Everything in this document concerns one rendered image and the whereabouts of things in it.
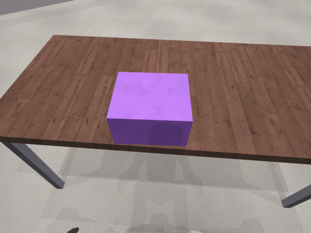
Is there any carton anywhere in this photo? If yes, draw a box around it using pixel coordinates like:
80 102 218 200
106 72 193 146

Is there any table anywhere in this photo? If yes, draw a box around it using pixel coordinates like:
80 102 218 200
0 35 311 208

